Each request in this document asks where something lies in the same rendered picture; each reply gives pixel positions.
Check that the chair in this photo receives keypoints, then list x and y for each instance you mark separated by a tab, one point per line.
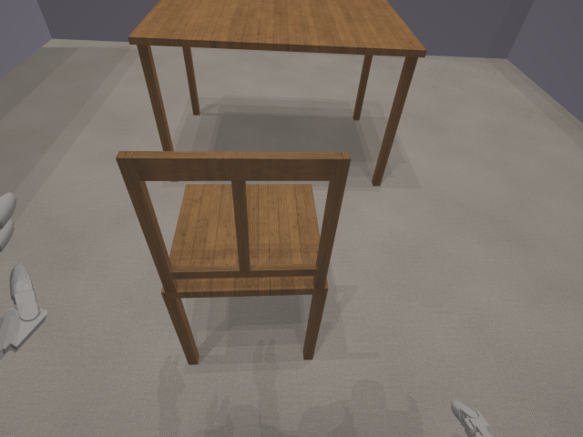
238	239

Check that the robot right hand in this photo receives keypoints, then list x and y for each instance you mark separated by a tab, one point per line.
474	423

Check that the table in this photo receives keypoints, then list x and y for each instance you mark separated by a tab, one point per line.
354	27

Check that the robot left hand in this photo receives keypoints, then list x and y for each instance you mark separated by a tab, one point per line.
17	325

